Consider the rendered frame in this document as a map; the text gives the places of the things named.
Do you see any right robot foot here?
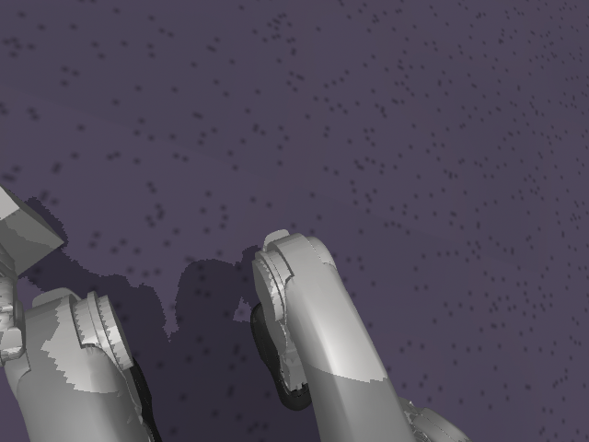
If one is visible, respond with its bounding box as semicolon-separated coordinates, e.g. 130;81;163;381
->
250;303;312;411

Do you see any right robot hand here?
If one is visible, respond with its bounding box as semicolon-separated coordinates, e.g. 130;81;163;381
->
398;397;473;442

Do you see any left robot arm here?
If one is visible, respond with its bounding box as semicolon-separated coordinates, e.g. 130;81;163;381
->
0;243;26;367

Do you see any carton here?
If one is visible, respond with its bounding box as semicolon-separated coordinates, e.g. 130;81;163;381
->
0;183;64;276

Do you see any left robot foot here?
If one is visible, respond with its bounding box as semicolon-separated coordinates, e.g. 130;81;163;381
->
130;358;162;442

